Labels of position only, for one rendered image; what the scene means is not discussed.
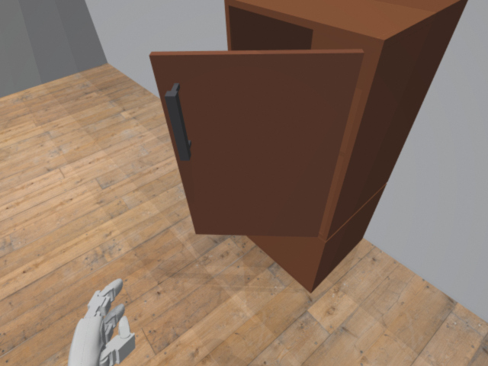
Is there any handle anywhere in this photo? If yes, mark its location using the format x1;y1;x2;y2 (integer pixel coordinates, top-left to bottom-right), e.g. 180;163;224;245
165;83;191;161

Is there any cupboard door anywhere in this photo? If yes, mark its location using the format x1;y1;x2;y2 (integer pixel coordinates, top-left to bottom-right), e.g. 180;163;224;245
149;49;364;237

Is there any robot left hand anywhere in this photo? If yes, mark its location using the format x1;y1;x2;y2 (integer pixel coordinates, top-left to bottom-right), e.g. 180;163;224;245
68;278;136;366

